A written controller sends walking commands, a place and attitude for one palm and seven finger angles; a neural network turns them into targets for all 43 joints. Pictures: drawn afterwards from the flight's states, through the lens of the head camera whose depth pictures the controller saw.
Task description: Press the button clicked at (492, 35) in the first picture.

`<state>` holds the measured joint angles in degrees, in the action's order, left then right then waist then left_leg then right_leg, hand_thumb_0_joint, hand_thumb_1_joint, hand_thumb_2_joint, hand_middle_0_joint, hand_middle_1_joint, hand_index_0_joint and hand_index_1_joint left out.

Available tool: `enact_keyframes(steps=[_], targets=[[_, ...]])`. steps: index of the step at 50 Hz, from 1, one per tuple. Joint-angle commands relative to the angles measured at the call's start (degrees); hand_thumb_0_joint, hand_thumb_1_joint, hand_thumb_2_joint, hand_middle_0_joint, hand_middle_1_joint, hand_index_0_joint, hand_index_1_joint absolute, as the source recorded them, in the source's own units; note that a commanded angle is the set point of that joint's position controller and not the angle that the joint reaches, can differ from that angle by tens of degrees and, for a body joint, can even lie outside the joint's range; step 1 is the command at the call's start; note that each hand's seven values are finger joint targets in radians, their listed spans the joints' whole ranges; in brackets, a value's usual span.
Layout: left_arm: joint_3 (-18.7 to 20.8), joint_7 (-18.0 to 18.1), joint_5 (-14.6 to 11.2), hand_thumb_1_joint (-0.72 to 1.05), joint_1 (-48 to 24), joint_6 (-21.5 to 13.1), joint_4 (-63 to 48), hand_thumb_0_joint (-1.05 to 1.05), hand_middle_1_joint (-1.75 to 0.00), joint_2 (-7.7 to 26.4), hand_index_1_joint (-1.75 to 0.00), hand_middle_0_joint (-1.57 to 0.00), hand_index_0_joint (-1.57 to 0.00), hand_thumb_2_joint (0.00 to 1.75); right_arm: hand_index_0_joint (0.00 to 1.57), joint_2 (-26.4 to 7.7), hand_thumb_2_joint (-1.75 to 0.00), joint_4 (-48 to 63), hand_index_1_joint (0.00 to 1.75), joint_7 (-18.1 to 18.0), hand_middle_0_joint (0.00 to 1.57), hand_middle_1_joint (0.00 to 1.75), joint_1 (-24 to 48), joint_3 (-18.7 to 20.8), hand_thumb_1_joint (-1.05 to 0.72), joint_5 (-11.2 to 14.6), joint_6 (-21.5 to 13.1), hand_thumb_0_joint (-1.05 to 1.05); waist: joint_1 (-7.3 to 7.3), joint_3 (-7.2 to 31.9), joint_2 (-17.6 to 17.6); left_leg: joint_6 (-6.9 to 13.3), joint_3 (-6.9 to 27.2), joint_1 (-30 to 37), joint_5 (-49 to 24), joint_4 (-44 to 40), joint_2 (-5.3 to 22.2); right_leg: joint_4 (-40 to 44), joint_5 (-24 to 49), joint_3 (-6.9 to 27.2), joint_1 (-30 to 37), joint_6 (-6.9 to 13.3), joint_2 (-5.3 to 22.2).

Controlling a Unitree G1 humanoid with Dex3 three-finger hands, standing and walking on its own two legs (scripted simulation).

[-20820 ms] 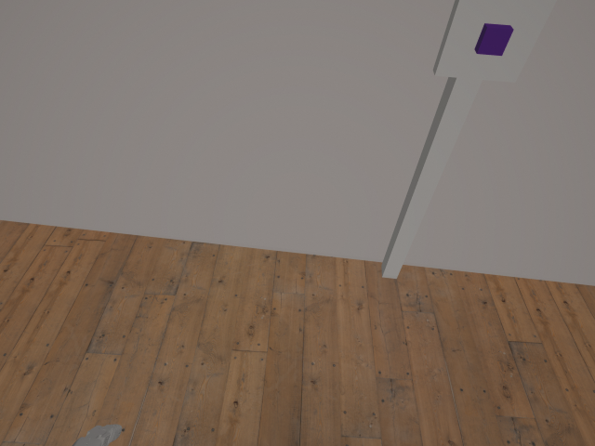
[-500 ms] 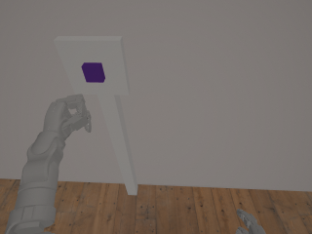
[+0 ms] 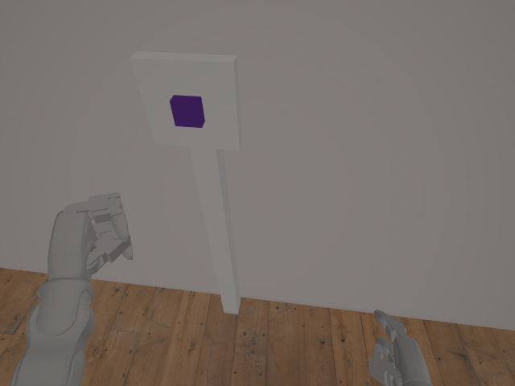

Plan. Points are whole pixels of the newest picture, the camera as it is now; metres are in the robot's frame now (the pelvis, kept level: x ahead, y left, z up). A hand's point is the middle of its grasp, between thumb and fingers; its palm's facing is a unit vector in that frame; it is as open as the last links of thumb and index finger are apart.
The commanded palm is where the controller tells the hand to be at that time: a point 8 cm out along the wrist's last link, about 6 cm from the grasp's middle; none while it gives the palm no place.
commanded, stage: draw the hand back to the body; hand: left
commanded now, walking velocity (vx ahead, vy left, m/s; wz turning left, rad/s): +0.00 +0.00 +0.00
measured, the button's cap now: (188, 110) +0.52 +0.19 +0.18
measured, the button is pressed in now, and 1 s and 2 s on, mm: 0 0 0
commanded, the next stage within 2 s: step back with the hand held close in 0.74 s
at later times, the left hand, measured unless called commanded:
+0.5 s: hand (78, 271) +0.19 +0.24 +0.16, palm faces +0.38 -0.84 -0.38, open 3.1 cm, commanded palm +0.15 +0.28 +0.17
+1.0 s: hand (69, 257) +0.21 +0.25 +0.17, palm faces +0.39 -0.81 -0.44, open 3.1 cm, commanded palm +0.15 +0.29 +0.17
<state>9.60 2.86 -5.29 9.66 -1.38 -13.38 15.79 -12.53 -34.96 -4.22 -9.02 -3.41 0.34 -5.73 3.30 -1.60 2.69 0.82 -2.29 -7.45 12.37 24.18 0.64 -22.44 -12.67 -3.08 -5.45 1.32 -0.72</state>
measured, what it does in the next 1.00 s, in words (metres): stands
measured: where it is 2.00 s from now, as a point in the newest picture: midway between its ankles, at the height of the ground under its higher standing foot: outside the picture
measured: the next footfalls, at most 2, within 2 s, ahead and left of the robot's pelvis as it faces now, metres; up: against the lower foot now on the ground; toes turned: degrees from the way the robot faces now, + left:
right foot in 1.94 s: -0.23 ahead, -0.09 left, +0.00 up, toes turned -3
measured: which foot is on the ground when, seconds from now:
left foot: down 0.00-1.00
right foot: down 0.00-1.00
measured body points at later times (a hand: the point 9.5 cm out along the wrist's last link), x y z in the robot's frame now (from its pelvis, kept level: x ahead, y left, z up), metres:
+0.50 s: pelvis +0.02 +0.01 +0.00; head -0.01 -0.01 +0.45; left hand +0.17 +0.28 +0.18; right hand +0.20 -0.22 -0.08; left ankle +0.01 +0.11 -0.74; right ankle +0.00 -0.10 -0.74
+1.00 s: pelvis +0.01 +0.01 +0.00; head +0.01 -0.01 +0.45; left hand +0.18 +0.29 +0.19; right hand +0.20 -0.21 -0.08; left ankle +0.01 +0.11 -0.74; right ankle +0.00 -0.10 -0.74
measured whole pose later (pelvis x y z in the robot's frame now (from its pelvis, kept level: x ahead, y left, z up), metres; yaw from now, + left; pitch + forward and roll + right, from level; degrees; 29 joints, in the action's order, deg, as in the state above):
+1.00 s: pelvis +0.01 +0.01 +0.00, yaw -1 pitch -2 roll -1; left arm 20.0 5.8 -2.9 30.0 -8.6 -26.9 20.0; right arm -12.5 -33.3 -3.5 -10.3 -1.7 -0.3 -2.1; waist 2.4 -0.8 3.7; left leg 1.3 -3.0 -9.4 13.7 24.9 1.3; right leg -19.8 -11.8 -2.2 -6.2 0.7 -1.4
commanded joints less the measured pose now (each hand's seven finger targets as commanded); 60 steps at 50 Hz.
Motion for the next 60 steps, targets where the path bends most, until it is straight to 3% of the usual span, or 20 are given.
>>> enact_keyframes(steps=[1,7,9,14,16,23,27,28,39,42,43,44,45,46,48,51,53,56,59,60], targets=[[4.89,2.97,1.09,0.90,-10.86,-5.93,-16.18,0.00,-1.50,9.18,-1.50,-1.30,-1.30,0.90,0.20,-5.86,-0.90,7.91,0.30,-0.33,0.20,0.30,7.20,2.45,-0.90,-0.63,-2.32,0.00,-1.05,6.95,2.24,0.77,1.99,5.23,-4.92,-4.82,0.09,5.59,4.31,2.62,-0.88,0.20,0.60],[6.64,3.28,1.40,0.90,0.54,-6.72,-17.59,0.00,-1.50,8.92,-1.50,-1.30,-1.30,0.90,0.20,-6.00,-0.90,7.92,0.30,0.14,0.20,0.30,7.40,3.10,-0.90,-0.97,-1.37,0.00,-0.09,5.83,-0.93,0.78,1.99,4.74,-8.60,-4.93,0.32,5.22,7.42,2.33,0.94,0.09,0.50],[8.10,3.18,1.29,0.90,4.61,-6.81,-17.21,0.00,-1.50,9.59,-1.50,-1.30,-1.30,0.90,0.20,-6.21,-0.90,7.79,0.30,0.33,0.20,0.30,7.40,3.43,-0.90,-1.11,-1.02,0.00,0.19,4.61,-3.89,0.93,1.96,4.13,-8.84,-4.80,0.34,6.03,7.34,2.36,0.82,-0.04,0.33],[10.59,3.35,1.50,0.90,9.33,-7.82,-22.12,0.00,-1.50,11.06,-1.50,-1.30,-1.30,0.90,0.20,-5.95,-0.90,8.42,0.30,0.45,0.20,0.30,7.38,3.81,-0.90,-1.07,-0.89,0.00,0.60,4.75,-0.70,0.74,1.80,3.83,-9.69,-4.17,0.34,5.87,8.01,2.86,1.09,0.10,0.46],[11.12,3.61,1.60,0.90,10.88,-8.08,-24.41,0.00,-1.50,11.31,-1.50,-1.30,-1.30,0.90,0.20,-5.73,-0.90,8.77,0.30,0.31,0.20,0.30,7.12,3.82,-0.90,-0.92,-1.11,0.00,0.66,5.19,2.52,0.61,1.71,4.03,-9.88,-3.91,0.42,5.41,8.30,3.01,1.10,0.15,0.70],[12.41,4.05,1.69,0.90,18.70,-8.25,-27.30,0.00,-1.50,11.32,-1.50,-1.30,-1.30,0.90,0.20,-5.79,-0.90,9.17,0.30,-0.01,0.20,0.30,5.88,4.17,-0.90,-0.88,-2.26,0.00,0.71,4.24,0.89,0.44,1.76,4.06,-10.64,-3.19,0.65,5.19,8.91,2.81,0.05,0.06,0.27],[10.95,4.18,2.01,0.90,15.86,-7.97,-25.55,0.00,-1.50,10.14,-1.50,-1.30,-1.30,0.90,0.20,-5.97,-0.90,8.60,0.30,-0.32,0.20,0.30,5.62,4.17,-0.90,-1.02,-2.32,0.00,-0.12,0.69,-0.80,0.74,1.83,3.20,-8.02,-3.60,0.64,6.20,6.18,2.89,-2.10,-0.13,0.33],[11.16,4.29,2.02,0.90,15.62,-7.93,-25.01,0.00,-1.50,10.17,-1.50,-1.30,-1.30,0.90,0.20,-6.04,-0.90,8.45,0.30,-0.50,0.20,0.30,5.48,4.27,-0.90,-1.07,-2.32,0.00,-0.06,1.45,-1.85,0.88,1.81,3.59,-7.98,-3.56,0.64,6.22,5.95,2.76,-1.89,-0.19,0.37],[11.92,4.60,2.30,0.90,15.63,-7.72,-27.29,0.00,-1.50,11.15,-1.50,-1.30,-1.30,0.90,0.20,-5.79,-0.90,8.56,0.30,-0.39,0.20,0.30,5.90,3.76,-0.90,-1.35,-2.76,0.00,0.95,4.46,2.93,0.22,2.38,4.02,-11.18,-3.40,0.52,5.07,9.13,2.88,1.11,0.27,0.39],[11.88,4.48,2.13,0.90,16.36,-7.55,-26.64,0.00,-1.50,10.88,-1.50,-1.30,-1.30,0.90,0.20,-5.67,-0.90,8.72,0.30,-0.30,0.20,0.30,5.75,3.76,-0.90,-1.30,-2.56,0.00,0.83,3.66,1.09,0.19,2.39,3.77,-11.99,-3.42,0.69,4.69,9.94,2.57,0.93,0.18,0.32],[12.89,4.62,2.10,0.90,14.67,-7.29,-24.73,0.00,-1.50,11.70,-1.50,-1.30,-1.30,0.90,0.20,-5.67,-0.90,8.15,0.30,-0.42,0.20,0.30,5.75,3.82,-0.90,-1.21,-2.24,0.00,0.53,2.52,0.26,0.18,2.19,3.56,-11.09,-3.58,0.77,5.07,9.06,2.56,0.10,0.15,0.24],[22.67,4.97,1.87,0.90,5.39,-10.22,-28.82,0.00,-1.50,21.32,-1.50,-1.30,-1.30,0.90,0.20,-6.38,-0.90,11.53,0.30,-0.09,0.20,0.30,4.17,3.17,-0.90,-0.29,-0.83,0.00,-1.54,-3.29,3.60,1.04,3.51,-1.64,-5.23,-3.41,1.40,7.63,9.50,7.74,-5.19,0.14,2.64],[18.54,4.19,1.74,0.90,13.13,-10.56,-24.39,0.00,-1.50,15.91,-1.50,-1.30,-1.30,0.90,0.20,-6.07,-0.90,10.15,0.30,-0.14,0.20,0.30,4.78,3.95,-0.90,-0.61,-0.21,0.00,-1.61,-1.59,-2.43,1.46,4.11,-2.35,-4.62,-1.92,1.64,8.22,9.20,8.46,-6.52,0.11,3.96],[16.36,3.75,1.97,0.90,18.27,-10.07,-21.87,0.00,-1.50,13.36,-1.50,-1.30,-1.30,0.90,0.20,-6.30,-0.90,10.14,0.30,0.04,0.20,0.30,4.74,4.37,-0.90,-0.80,0.53,0.00,-1.78,-0.47,-5.03,1.68,3.49,-0.94,-5.98,-1.25,1.70,8.45,10.69,8.78,-7.07,-0.01,4.33],[13.56,3.17,2.17,0.90,20.26,-9.99,-22.05,0.00,-1.50,11.09,-1.50,-1.30,-1.30,0.90,0.20,-6.94,-0.90,10.85,0.30,0.56,0.20,0.30,4.49,4.82,-0.90,-0.69,1.81,0.00,-2.29,2.30,-4.87,1.61,3.21,-0.26,-9.34,-0.37,2.08,7.21,13.59,8.20,-6.57,-0.39,4.86],[13.54,3.34,2.35,0.90,23.31,-10.47,-24.47,0.00,-1.50,11.54,-1.50,-1.30,-1.30,0.90,0.20,-7.31,-0.90,11.76,0.30,0.55,0.20,0.30,4.28,5.46,-0.90,-0.44,2.84,0.00,-2.35,8.55,-1.13,1.63,2.69,0.57,-16.62,-0.03,3.09,3.20,20.63,6.58,-3.64,-0.96,4.91],[15.04,3.78,2.51,0.90,23.92,-10.78,-28.03,0.00,-1.50,13.49,-1.50,-1.30,-1.30,0.90,0.20,-7.40,-0.90,12.65,0.30,0.50,0.20,0.30,4.08,5.94,-0.90,-0.23,3.34,0.00,-2.41,12.10,-0.96,1.68,2.86,0.72,-20.34,0.50,3.60,0.82,23.79,6.02,-2.19,-1.25,4.59],[17.63,4.53,2.40,0.90,26.07,-11.23,-31.38,0.00,-1.50,15.87,-1.50,-1.30,-1.30,0.90,0.20,-6.93,-0.90,13.97,0.30,0.14,0.20,0.30,4.14,6.13,-0.90,0.07,4.03,0.00,-2.30,14.75,-1.69,1.60,3.47,-0.56,-23.62,1.27,4.02,-2.02,26.47,5.63,-0.85,-1.40,4.26],[20.49,5.23,2.31,0.90,27.12,-11.78,-33.76,0.00,-1.50,18.34,-1.50,-1.30,-1.30,0.90,0.20,-7.03,-0.90,14.76,0.30,-0.26,0.20,0.30,4.34,6.47,-0.90,0.07,4.34,0.00,-2.04,15.71,0.63,1.59,4.29,-2.88,-24.30,1.13,4.58,-4.55,25.81,5.48,-0.30,-1.52,3.74],[19.91,5.33,2.15,0.90,28.23,-11.86,-33.24,0.00,-1.50,17.28,-1.50,-1.30,-1.30,0.90,0.20,-6.59,-0.90,15.02,0.30,-0.28,0.20,0.30,4.09,6.40,-0.90,0.22,4.36,0.00,-2.13,14.57,1.19,1.60,4.32,-3.86,-23.82,0.97,4.85,-4.98,24.79,5.41,-0.91,-1.53,3.70]])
